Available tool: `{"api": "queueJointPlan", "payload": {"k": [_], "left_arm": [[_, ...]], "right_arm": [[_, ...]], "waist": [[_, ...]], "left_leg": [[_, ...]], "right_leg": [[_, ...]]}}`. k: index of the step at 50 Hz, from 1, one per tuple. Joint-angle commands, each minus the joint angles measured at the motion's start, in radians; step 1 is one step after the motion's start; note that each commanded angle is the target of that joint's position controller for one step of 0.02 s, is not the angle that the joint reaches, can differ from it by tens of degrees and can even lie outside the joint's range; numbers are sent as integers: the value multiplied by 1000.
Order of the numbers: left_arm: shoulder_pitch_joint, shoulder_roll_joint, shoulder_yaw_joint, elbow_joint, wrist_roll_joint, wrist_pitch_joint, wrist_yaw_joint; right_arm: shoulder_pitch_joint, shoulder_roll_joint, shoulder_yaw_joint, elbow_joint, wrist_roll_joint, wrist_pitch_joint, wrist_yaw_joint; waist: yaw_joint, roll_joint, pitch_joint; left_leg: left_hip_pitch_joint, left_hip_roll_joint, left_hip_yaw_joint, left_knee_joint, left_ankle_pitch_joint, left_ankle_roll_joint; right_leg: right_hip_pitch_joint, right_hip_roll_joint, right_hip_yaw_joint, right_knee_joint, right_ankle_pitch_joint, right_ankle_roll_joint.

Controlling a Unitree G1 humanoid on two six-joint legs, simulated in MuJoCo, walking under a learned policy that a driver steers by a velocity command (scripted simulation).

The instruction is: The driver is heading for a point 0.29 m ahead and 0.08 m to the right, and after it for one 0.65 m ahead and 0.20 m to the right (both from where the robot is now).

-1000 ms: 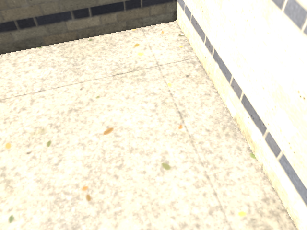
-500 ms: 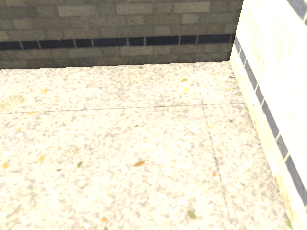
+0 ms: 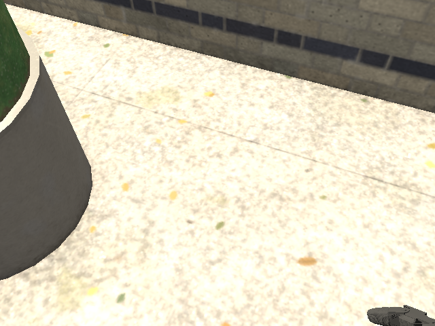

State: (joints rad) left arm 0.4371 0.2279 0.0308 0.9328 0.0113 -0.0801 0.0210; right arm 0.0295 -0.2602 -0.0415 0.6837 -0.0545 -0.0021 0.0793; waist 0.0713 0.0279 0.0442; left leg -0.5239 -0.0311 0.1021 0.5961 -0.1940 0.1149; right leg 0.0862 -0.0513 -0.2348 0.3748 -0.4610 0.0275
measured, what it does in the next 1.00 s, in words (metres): walks ahead, turning right: left foot, then right foot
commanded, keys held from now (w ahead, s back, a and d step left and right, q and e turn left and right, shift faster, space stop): w+q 0.04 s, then w+e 0.12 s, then e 0.40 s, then w+e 0.44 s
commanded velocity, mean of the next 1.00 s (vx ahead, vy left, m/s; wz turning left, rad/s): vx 0.31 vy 0.00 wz -0.27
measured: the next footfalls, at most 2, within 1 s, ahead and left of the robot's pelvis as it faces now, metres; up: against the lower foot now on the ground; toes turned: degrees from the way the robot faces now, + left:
left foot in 0.02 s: +0.15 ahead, +0.07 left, +0.00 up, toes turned +4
right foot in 0.50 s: +0.40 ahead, -0.06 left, +0.00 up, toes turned -6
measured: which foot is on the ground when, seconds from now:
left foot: up 0.00-0.00, down 0.02-0.50, up 0.52-1.00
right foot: down 0.00-0.00, up 0.02-0.48, down 0.50-1.00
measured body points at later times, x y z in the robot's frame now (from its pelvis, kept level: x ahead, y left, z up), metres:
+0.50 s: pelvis +0.25 +0.01 +0.00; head +0.29 +0.00 +0.45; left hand +0.36 +0.25 -0.13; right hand +0.28 -0.26 -0.14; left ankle +0.12 +0.06 -0.71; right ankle +0.36 -0.06 -0.72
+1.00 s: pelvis +0.38 +0.02 +0.02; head +0.39 +0.02 +0.47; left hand +0.53 +0.28 -0.10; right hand +0.45 -0.28 -0.08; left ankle +0.47 +0.13 -0.71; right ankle +0.36 -0.06 -0.72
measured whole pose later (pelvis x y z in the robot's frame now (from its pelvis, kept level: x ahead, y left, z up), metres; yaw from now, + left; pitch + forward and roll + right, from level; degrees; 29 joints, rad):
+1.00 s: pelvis +0.38 +0.02 +0.02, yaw -21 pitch +3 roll +0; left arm 0.34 0.30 0.10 0.82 0.03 0.00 -0.02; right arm 0.15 -0.28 -0.02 0.77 -0.02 -0.03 -0.01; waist 0.06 -0.01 -0.04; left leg -0.38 -0.01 -0.06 0.58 -0.32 -0.03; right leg -0.25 0.15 0.22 0.42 -0.20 -0.09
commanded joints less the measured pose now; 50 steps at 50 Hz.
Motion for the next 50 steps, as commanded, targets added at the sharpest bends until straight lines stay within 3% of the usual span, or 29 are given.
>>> {"api": "queueJointPlan", "payload": {"k": [1,2,3,4,5,6,7,9,11,15,18,20,23,24,25,26,27,28,29,30,32,36,41,46,48,50], "left_arm": [[-18,184,32,-76,3,0,7],[37,65,10,-149,6,-4,-17],[-52,150,29,-154,9,-11,-16],[-110,145,25,-165,-11,-15,-16],[-101,127,15,-156,-10,-19,-16],[-78,115,13,-135,2,-7,-19],[-30,108,9,-111,16,15,-26],[0,95,12,-85,17,45,-40],[-32,86,12,-87,13,55,-42],[-124,81,13,-102,4,61,-45],[-221,56,-1,-126,4,58,-50],[-214,65,1,-127,21,57,-55],[-93,105,17,-104,28,52,-55],[-11,118,28,-85,29,42,-45],[74,159,43,-72,35,29,-34],[38,275,70,-81,22,30,-22],[54,292,81,-88,-19,41,-22],[-37,255,80,-127,-29,57,-19],[-108,188,64,-146,-21,74,-17],[-142,146,51,-151,-13,85,-18],[-161,147,52,-151,-4,91,-17],[-136,199,74,-145,3,74,-24],[-97,218,88,-147,3,72,-31],[-95,229,99,-162,12,68,-38],[-121,230,101,-177,16,67,-43],[-202,219,100,-205,16,70,-45]], "right_arm": [[404,-188,-71,66,-12,-21,-40],[340,-294,-88,39,6,-19,-55],[399,-264,-85,36,23,-9,-73],[340,-208,-68,74,25,-12,-83],[286,-149,-49,84,32,-22,-83],[245,-112,-35,90,31,-34,-81],[228,-81,-23,91,40,-47,-83],[249,-78,-18,113,42,-72,-75],[261,-110,-23,138,45,-83,-71],[235,-95,-10,155,43,-84,-82],[260,-95,-4,177,51,-83,-102],[276,-102,-5,191,53,-72,-117],[252,-139,-18,192,46,-50,-139],[226,-143,-21,179,42,-45,-138],[196,-154,-25,160,51,-44,-133],[279,-46,-3,119,40,-45,-119],[340,-51,1,126,38,-30,-113],[318,-84,0,132,28,-23,-111],[254,-108,-6,120,25,-22,-107],[208,-117,-11,106,20,-19,-104],[202,-101,-4,96,9,7,-93],[176,-79,4,85,11,8,-86],[81,-90,0,49,18,-10,-89],[40,-94,3,16,27,-35,-84],[63,-97,5,10,35,-47,-84],[186,-89,4,38,47,-61,-96]], "waist": [[-232,-45,-293],[-117,194,-383],[-201,28,-421],[-167,-17,-254],[-125,-36,-157],[-82,-35,-104],[-51,2,-86],[-31,0,-58],[-19,-9,-11],[-31,52,27],[-76,66,9],[-83,55,-17],[-34,78,-63],[9,58,-95],[72,-15,-139],[-33,-254,-192],[-33,-238,-356],[-44,-108,-284],[-52,-34,-165],[-70,4,-93],[-81,-52,-69],[-63,-93,-66],[-15,-120,-65],[-3,-136,-61],[-23,-143,-59],[-112,-111,-51]], "left_leg": [[680,59,-176,-90,-102,114],[940,364,-710,-154,-28,241],[909,399,-827,-273,22,258],[791,360,-604,-283,160,220],[631,319,-490,-306,303,190],[526,267,-393,-330,376,149],[441,233,-319,-360,401,133],[392,214,-245,-390,530,117],[370,209,-173,-398,711,90],[365,154,-16,-397,788,0],[447,163,20,-366,816,-18],[535,185,33,-287,907,-17],[577,222,22,-64,1058,-23],[551,213,34,93,964,-29],[450,142,63,368,688,-55],[142,-47,63,681,-320,-97],[22,-96,-128,858,-438,-110],[-7,-22,-182,862,-363,-109],[-34,14,-175,794,-305,-110],[-43,46,-171,699,-270,-114],[27,59,-152,557,-207,-127],[24,62,-138,367,-153,-167],[-40,66,-147,218,-86,-187],[7,35,-150,96,-123,-166],[103,11,-150,23,-156,-146],[363,-7,-142,-164,-88,-117]], "right_leg": [[-344,-170,18,654,846,-86],[-749,7,85,983,-118,-33],[-814,21,255,1046,-32,-46],[-850,-47,265,999,103,-58],[-792,-74,257,913,142,-61],[-725,-97,265,846,146,-59],[-652,-97,262,824,146,-52],[-619,-79,250,799,170,-52],[-645,-56,250,753,222,-47],[-628,2,220,537,388,-47],[-584,31,161,349,502,-56],[-566,56,135,288,453,-73],[-459,115,125,228,312,-129],[-379,121,135,153,348,-152],[-241,55,232,43,652,-205],[-11,-215,553,162,1400,-330],[78,-321,789,90,1400,-484],[-28,-304,733,36,1109,-472],[-157,-243,688,-27,765,-430],[-245,-185,658,-88,500,-377],[-346,-99,609,-167,172,-316],[-355,-60,619,-209,30,-296],[-288,-63,685,-207,-42,-278],[-296,-56,738,-164,-70,-279],[-354,-45,758,-137,-81,-274],[-521,10,739,-67,-96,-228]]}}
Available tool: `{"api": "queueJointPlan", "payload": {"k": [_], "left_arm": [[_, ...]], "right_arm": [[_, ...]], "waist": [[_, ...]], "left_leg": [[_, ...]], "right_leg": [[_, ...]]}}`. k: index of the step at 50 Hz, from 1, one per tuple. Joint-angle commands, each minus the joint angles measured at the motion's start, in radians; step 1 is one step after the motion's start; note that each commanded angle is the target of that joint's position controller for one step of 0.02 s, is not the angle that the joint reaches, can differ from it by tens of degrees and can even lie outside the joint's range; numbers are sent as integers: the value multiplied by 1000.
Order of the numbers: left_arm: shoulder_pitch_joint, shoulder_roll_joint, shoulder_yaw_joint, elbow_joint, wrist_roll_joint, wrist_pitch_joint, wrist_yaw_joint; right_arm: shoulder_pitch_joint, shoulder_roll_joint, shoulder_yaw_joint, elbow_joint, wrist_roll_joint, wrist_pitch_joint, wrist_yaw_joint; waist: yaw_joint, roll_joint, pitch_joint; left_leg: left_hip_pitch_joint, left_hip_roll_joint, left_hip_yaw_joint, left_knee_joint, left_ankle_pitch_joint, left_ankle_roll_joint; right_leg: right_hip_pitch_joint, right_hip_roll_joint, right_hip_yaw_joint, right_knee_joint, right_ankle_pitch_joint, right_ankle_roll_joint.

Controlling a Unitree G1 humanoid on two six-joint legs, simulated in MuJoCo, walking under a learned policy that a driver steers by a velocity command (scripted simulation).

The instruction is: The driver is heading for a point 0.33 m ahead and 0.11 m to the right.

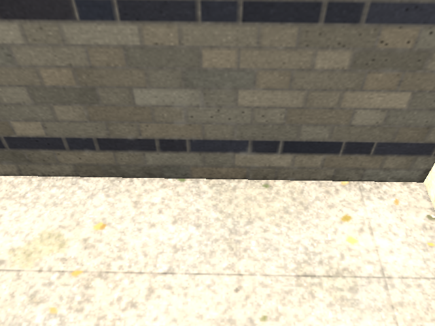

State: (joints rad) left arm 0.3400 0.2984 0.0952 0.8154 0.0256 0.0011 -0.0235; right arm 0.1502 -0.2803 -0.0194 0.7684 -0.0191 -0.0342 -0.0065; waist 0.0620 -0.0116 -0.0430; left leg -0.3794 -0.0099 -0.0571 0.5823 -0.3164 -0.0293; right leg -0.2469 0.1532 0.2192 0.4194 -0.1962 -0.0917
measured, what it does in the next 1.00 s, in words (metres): walks ahead, turning right: left foot, then right foot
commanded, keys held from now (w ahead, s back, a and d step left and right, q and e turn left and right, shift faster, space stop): w+e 0.34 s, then no key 0.66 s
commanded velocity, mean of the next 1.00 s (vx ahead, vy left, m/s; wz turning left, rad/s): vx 0.27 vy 0.00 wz -0.33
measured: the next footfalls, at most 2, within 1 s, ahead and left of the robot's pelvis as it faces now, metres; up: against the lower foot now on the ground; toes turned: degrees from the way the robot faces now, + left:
left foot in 0.04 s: +0.08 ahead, +0.13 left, +0.00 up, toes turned -5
right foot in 0.50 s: +0.34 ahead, -0.13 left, +0.00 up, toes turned -18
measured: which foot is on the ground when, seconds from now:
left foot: up 0.00-0.02, down 0.04-0.48, up 0.50-0.94, down 0.96-1.00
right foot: down 0.00-0.02, up 0.04-0.48, down 0.50-1.00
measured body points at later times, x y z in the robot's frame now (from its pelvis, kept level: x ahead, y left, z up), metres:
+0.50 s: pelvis +0.21 -0.02 -0.02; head +0.26 -0.03 +0.42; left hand +0.50 +0.12 -0.12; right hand +0.08 -0.25 -0.15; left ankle +0.05 +0.13 -0.73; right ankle +0.30 -0.12 -0.75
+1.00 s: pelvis +0.33 -0.03 +0.00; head +0.33 -0.03 +0.45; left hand +0.49 +0.17 -0.14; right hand +0.32 -0.30 -0.13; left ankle +0.38 +0.07 -0.74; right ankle +0.30 -0.12 -0.74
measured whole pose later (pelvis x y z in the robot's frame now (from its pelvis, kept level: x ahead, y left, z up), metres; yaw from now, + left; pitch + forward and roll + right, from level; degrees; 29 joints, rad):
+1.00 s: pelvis +0.33 -0.03 +0.00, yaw -19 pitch +0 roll -1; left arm 0.22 0.22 0.01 0.91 0.01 -0.03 0.01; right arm 0.24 -0.23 -0.03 0.90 -0.03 0.00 -0.04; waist 0.01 0.00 0.01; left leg -0.24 0.02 0.01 0.46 -0.21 0.00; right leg -0.19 0.07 -0.02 0.42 -0.22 -0.05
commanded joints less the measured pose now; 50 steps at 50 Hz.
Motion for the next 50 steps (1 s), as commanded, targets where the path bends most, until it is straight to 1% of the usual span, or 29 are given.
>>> {"api": "queueJointPlan", "payload": {"k": [1,2,3,4,5,6,8,14,17,20,22,23,24,25,26,27,28,29,30,31,33,35,39,43,46,47,48,49,50], "left_arm": [[-119,116,28,-96,-2,-16,4],[-105,30,4,-113,-13,-29,5],[-110,7,-10,-143,-14,-41,4],[-120,75,-2,-147,10,-44,1],[-130,105,6,-131,17,-43,-9],[-108,95,6,-114,15,-39,-20],[-96,82,2,-103,22,-24,-38],[-258,42,-20,-172,14,-5,-57],[-351,12,-41,-205,13,-7,-70],[-399,-19,-61,-226,18,-17,-69],[-308,0,-58,-195,25,-28,-50],[-189,25,-48,-156,29,-38,-39],[-54,51,-38,-108,41,-52,-26],[55,126,-22,-82,63,-59,-7],[49,209,-5,-94,36,-58,5],[111,187,12,-82,-27,-36,33],[-4,146,-10,-91,-22,-34,46],[-76,72,-31,-90,-18,-32,49],[-118,41,-44,-89,-21,-31,54],[-148,28,-51,-84,-24,-29,55],[-168,43,-51,-74,-9,-43,42],[-162,65,-43,-56,-7,-52,32],[-135,50,-48,-17,-3,-43,31],[-123,49,-49,17,-1,-42,26],[-161,38,-57,24,-12,-38,31],[-146,23,-65,31,-8,-41,33],[-122,-2,-73,36,-12,-51,29],[-35,-35,-77,64,-26,-42,29],[-48,-4,-76,97,-9,-32,37]], "right_arm": [[148,-103,-29,-26,8,-39,-24],[234,-194,-49,-21,-8,-44,-40],[229,-292,-70,-36,-26,-37,-46],[184,-264,-75,-29,-30,-31,-43],[150,-179,-56,-39,-15,-35,-32],[122,-137,-44,-44,-7,-40,-23],[135,-111,-36,-38,-4,-50,-21],[255,-95,-41,13,-4,-61,3],[266,-98,-42,28,-2,-60,2],[303,-110,-42,66,2,-52,-7],[320,-137,-45,93,8,-46,-15],[317,-146,-46,99,12,-42,-20],[297,-146,-43,96,24,-41,-22],[305,-98,-29,56,25,-46,-24],[433,5,1,25,59,-35,-13],[359,-115,-35,56,33,-21,-20],[261,-99,-27,29,41,-26,-16],[226,-75,-18,29,29,-28,-14],[224,-75,-19,39,8,-14,-12],[276,-62,-18,55,-10,8,-9],[326,-39,-20,72,-25,36,-9],[321,-35,-28,75,-21,43,-14],[201,-38,-33,63,-20,59,-20],[115,-39,-34,62,-14,61,-19],[133,-30,-31,85,-17,40,-29],[139,-47,-31,90,-20,28,-35],[158,-68,-28,92,-25,18,-44],[89,-113,-34,98,-2,13,-40],[70,-57,-23,102,13,7,-28]], "waist": [[-146,-13,31],[-165,160,-7],[-152,241,0],[-102,155,66],[-91,89,105],[-72,89,117],[-73,142,92],[-112,126,106],[-129,129,127],[-133,128,141],[-92,163,75],[-40,165,12],[34,134,-61],[62,25,-189],[-6,-191,-414],[52,-15,-450],[21,-70,-267],[-16,-25,-116],[-49,-15,-46],[-88,-26,-26],[-124,-24,-49],[-133,-63,-58],[-97,-102,1],[-65,-98,46],[-94,-48,52],[-93,-9,41],[-80,49,22],[6,137,43],[-20,90,45]], "left_leg": [[389,17,-17,-220,32,38],[498,246,-251,-348,-214,71],[511,437,-611,-476,-473,149],[424,453,-627,-464,-515,203],[379,385,-511,-452,-433,190],[357,316,-372,-456,-293,158],[348,241,-183,-450,-33,133],[387,228,28,-416,404,147],[380,217,110,-413,477,140],[388,220,164,-339,783,127],[422,221,177,-190,1108,113],[412,218,177,-55,1127,105],[326,195,211,126,1004,85],[99,156,219,392,492,68],[-196,1,155,784,-392,38],[-174,32,20,787,-274,38],[-212,63,16,742,-197,35],[-212,95,28,645,-155,30],[-161,108,31,582,-127,22],[-73,102,46,539,-107,12],[32,70,68,489,-63,2],[37,61,74,440,-31,6],[16,74,71,282,38,13],[71,58,66,95,36,5],[210,47,66,-150,93,20],[280,89,15,-233,161,22],[341,186,-84,-271,265,34],[227,223,-143,-263,316,86],[156,206,-120,-264,292,88]], "right_leg": [[-316,-138,234,-11,-400,-63],[-421,-44,69,259,-425,-4],[-579,43,-70,463,-389,15],[-614,-80,-75,570,-287,15],[-596,-111,-73,592,-210,24],[-562,-126,-85,594,-147,44],[-527,-142,-130,668,-57,71],[-585,-168,-182,623,59,92],[-513,-177,-249,430,121,79],[-365,-139,-331,232,79,42],[-209,-71,-358,164,48,-2],[-74,-48,-335,108,83,-28],[132,-65,-302,4,243,-54],[428,-283,-110,85,544,-89],[762,-653,303,179,1163,-298],[665,-579,223,134,1147,-287],[511,-524,121,57,1034,-264],[349,-467,56,-10,904,-215],[233,-424,14,-55,845,-179],[125,-389,-40,-92,814,-162],[28,-354,-104,-106,858,-150],[9,-349,-128,-129,797,-154],[-17,-334,-104,-199,362,-132],[-24,-344,-48,-203,83,-119],[-57,-329,-25,-129,3,-74],[-76,-304,-27,-103,22,-34],[-90,-259,-65,-49,37,1],[-24,-172,-136,-83,-18,29],[92,-188,-130,-105,16,46]]}}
